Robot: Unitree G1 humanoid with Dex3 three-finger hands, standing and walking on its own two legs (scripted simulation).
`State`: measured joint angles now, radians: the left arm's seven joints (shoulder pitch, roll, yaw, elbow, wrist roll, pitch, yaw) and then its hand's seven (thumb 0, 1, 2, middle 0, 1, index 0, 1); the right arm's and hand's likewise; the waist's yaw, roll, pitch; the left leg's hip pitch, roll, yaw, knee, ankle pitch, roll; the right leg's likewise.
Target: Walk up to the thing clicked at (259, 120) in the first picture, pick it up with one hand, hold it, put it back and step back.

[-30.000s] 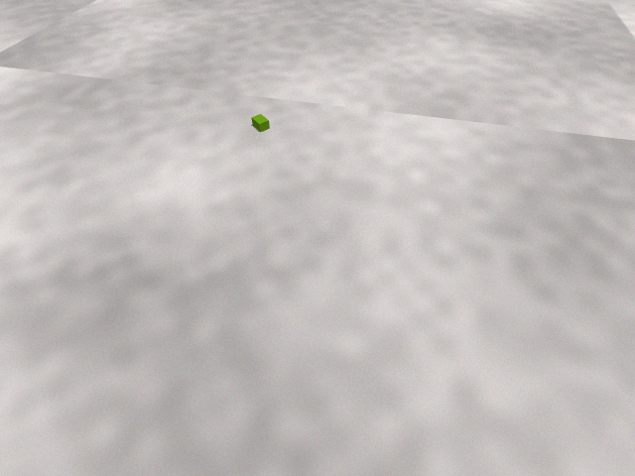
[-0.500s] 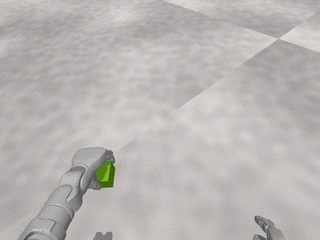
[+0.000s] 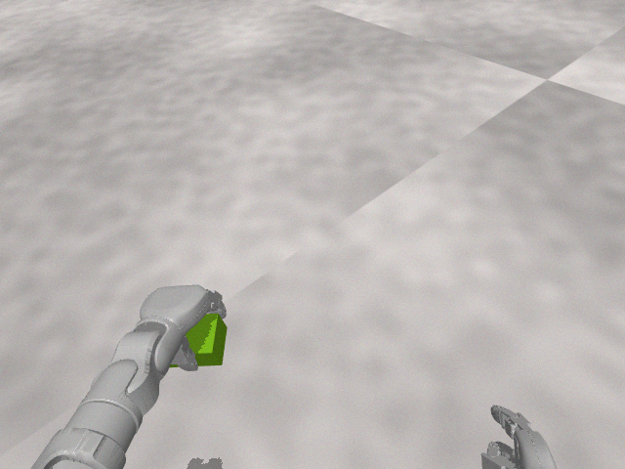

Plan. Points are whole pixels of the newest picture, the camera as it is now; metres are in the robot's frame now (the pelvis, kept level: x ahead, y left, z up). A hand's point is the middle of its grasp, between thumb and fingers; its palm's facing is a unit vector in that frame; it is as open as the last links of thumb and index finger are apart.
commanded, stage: hold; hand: left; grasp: from above
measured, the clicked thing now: (192, 340) +0.31 +0.23 -0.06
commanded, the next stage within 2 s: crouch in 0.44 s
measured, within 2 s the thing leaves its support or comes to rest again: neither
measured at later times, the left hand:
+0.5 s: hand (185, 329) +0.31 +0.23 -0.02, palm faces -0.43 -0.04 -0.90, open 9.1 cm
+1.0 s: hand (199, 349) +0.32 +0.25 -0.13, palm faces -0.43 +0.03 -0.90, open 9.1 cm
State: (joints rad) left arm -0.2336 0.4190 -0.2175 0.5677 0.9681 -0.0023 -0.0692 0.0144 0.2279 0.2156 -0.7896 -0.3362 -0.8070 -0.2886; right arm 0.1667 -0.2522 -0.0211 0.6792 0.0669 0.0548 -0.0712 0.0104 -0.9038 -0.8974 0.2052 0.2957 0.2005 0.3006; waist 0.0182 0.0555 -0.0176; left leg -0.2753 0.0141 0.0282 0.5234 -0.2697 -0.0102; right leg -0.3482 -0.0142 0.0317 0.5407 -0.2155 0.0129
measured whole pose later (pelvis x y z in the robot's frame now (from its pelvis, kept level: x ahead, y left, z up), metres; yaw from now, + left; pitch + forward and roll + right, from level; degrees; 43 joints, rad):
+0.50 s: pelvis +0.01 +0.00 +0.00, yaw +0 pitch +1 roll +0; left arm -0.25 0.42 -0.22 0.59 0.97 0.00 -0.06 0.02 0.22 0.22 -0.79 -0.34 -0.81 -0.29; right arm 0.18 -0.25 -0.03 0.69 0.07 0.06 -0.07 0.01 -0.90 -0.90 0.21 0.30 0.20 0.30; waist 0.02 0.06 -0.02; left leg -0.24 0.01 0.03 0.49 -0.27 -0.01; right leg -0.32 -0.02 0.03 0.50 -0.21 0.02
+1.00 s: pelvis -0.01 +0.00 -0.04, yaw +2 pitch +14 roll +0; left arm -0.46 0.41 -0.19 0.98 1.13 -0.09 0.23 0.02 0.21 0.28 -0.78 -0.35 -0.80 -0.31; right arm 0.18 -0.26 -0.06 0.69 0.02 0.06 -0.03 0.01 -0.90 -0.89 0.21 0.30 0.20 0.30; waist -0.03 0.00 -0.08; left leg -0.73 0.01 -0.01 0.90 -0.41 -0.01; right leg -0.77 -0.02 0.00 0.88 -0.34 0.02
